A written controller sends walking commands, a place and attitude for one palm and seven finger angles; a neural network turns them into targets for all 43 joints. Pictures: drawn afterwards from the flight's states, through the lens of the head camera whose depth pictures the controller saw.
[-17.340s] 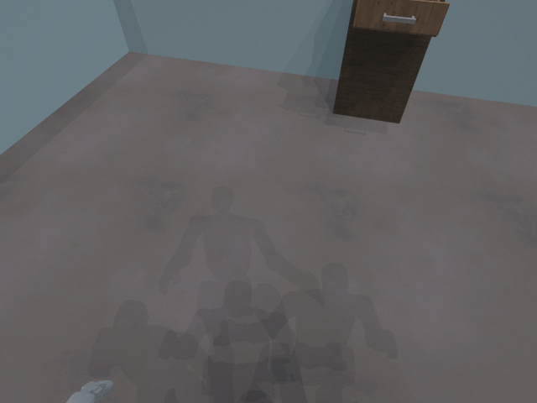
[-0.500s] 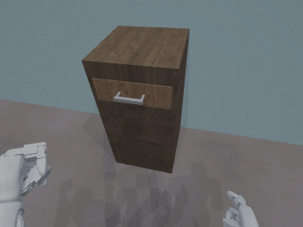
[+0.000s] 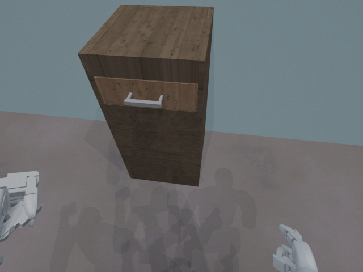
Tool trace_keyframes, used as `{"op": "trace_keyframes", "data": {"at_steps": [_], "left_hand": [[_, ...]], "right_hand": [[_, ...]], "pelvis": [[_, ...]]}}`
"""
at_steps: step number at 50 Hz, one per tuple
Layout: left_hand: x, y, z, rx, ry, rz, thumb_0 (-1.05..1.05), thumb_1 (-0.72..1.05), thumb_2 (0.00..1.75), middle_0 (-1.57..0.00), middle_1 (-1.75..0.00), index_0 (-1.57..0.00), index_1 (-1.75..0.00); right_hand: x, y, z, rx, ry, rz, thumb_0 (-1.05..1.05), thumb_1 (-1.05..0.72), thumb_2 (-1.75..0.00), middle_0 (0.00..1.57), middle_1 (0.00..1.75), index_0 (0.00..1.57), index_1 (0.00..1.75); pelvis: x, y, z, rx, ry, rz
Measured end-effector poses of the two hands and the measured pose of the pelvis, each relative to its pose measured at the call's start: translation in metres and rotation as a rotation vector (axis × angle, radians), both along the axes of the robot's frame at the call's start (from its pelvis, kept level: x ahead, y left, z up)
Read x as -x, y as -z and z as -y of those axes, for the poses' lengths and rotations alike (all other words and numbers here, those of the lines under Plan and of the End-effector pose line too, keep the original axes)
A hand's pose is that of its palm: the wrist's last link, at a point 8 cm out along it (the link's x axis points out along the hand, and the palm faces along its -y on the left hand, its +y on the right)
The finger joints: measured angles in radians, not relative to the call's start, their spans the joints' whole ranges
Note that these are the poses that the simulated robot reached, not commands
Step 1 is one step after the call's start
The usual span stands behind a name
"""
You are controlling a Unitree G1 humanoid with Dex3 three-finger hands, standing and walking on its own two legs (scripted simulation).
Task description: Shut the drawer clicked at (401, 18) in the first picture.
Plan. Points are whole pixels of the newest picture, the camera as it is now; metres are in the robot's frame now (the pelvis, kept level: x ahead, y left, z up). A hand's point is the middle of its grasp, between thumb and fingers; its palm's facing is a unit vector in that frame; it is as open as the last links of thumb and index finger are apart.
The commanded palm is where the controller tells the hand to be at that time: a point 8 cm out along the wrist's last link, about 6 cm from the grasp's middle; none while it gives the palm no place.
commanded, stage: step back with the hand held close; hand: left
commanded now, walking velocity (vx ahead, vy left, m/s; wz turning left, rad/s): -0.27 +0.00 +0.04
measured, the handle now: (144, 99) +0.70 +0.19 -0.07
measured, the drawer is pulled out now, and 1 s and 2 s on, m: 0.00 0.00 0.00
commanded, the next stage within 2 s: stop stepping back and stand still in 0.78 s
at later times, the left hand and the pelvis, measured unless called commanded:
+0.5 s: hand out of the picture +0.08 +0.25 +0.16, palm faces +0.38 -0.78 -0.49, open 3.3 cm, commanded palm +0.02 +0.30 +0.17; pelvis -0.09 +0.01 -0.02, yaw +5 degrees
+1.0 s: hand out of the picture -0.05 +0.28 +0.17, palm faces +0.41 -0.84 -0.36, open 3.3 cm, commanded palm -0.08 +0.33 +0.17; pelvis -0.21 +0.05 -0.03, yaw +0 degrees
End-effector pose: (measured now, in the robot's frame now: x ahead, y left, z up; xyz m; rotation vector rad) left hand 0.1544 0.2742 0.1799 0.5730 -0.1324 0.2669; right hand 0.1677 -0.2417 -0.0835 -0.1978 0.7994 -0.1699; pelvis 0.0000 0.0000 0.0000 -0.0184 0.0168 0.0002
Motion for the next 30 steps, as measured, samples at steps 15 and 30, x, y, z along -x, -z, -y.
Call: {"op": "trace_keyframes", "data": {"at_steps": [15, 30], "left_hand": [[0.059, 0.009, -0.023, -0.025, -0.034, 0.071, 0.02, 0.89, 0.90, -1.40, -1.60, -1.41, -1.60], [0.129, 0.003, -0.023, 0.002, -0.008, 0.213, 0.02, 0.89, 0.90, -1.41, -1.60, -1.41, -1.60]], "right_hand": [[0.038, -0.007, -0.024, 0.030, -0.059, 0.070, 0.01, -0.90, -0.89, 0.20, 0.30, 0.20, 0.30], [0.094, 0.002, -0.023, 0.082, -0.082, 0.037, 0.01, -0.90, -0.89, 0.20, 0.30, 0.20, 0.30]], "pelvis": [[0.051, 0.009, -0.013, 0.014, -0.043, 0.016], [0.104, 0.020, -0.016, 0.054, -0.082, 0.047]]}}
